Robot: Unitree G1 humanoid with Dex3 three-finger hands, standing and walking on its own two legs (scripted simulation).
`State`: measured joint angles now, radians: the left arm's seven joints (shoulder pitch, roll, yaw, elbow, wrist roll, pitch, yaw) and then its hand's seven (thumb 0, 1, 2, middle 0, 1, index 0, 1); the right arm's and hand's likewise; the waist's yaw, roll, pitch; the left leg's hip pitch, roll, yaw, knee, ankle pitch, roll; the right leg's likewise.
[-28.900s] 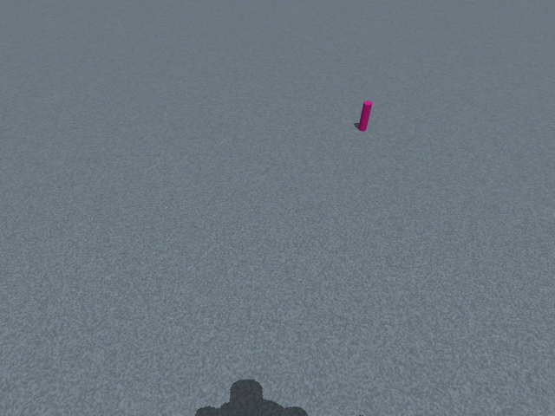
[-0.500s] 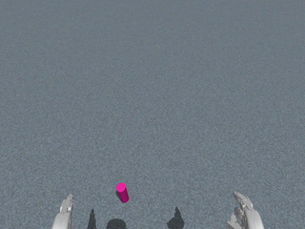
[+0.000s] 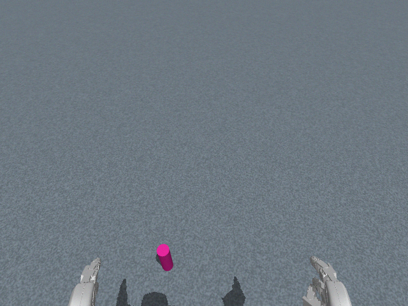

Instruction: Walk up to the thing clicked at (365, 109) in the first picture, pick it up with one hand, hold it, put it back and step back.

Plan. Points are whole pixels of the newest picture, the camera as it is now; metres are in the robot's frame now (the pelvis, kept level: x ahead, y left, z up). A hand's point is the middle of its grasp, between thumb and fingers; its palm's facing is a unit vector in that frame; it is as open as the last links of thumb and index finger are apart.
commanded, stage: stand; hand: left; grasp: from the side
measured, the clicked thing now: (165, 258) +0.45 +0.17 -0.63
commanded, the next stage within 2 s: none
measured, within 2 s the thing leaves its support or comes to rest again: neither
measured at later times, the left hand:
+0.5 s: hand out of the picture +0.11 +0.24 -0.11, palm faces -0.02 -0.94 -0.35, open 7.7 cm
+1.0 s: hand out of the picture +0.02 +0.26 -0.11, palm faces +0.01 -0.94 -0.35, open 7.4 cm
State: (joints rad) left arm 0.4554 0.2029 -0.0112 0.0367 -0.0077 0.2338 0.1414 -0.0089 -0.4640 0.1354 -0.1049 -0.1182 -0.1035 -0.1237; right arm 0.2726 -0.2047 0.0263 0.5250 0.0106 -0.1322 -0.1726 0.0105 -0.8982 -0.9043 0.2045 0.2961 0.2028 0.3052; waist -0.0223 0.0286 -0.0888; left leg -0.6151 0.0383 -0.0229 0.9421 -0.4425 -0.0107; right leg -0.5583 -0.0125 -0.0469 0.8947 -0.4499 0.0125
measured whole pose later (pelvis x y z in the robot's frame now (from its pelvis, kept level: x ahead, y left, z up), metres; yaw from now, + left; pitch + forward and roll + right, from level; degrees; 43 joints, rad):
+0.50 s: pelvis +0.00 +0.00 +0.02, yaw +1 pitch +1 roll +0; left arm 0.25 0.32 0.02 0.69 0.05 0.01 0.02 0.01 0.83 0.89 -0.21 -0.30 -0.21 -0.30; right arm 0.19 -0.31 -0.03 0.84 -0.05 -0.02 -0.01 0.01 -0.90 -0.90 0.21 0.30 0.20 0.31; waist 0.00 -0.02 0.02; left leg -0.41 0.00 0.00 0.77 -0.37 0.00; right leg -0.38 -0.05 -0.03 0.77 -0.41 0.02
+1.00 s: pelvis -0.02 +0.01 +0.05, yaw +1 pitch -5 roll +0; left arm 0.19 0.32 0.00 1.08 0.03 -0.01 0.02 0.01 0.91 0.90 -0.21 -0.30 -0.21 -0.30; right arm 0.14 -0.30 -0.02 1.09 -0.02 0.00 0.00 0.00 -0.90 -0.90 0.20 0.30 0.20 0.30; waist 0.01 0.01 0.06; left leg -0.17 -0.02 0.00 0.42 -0.17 0.01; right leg -0.14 -0.06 -0.04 0.43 -0.21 0.03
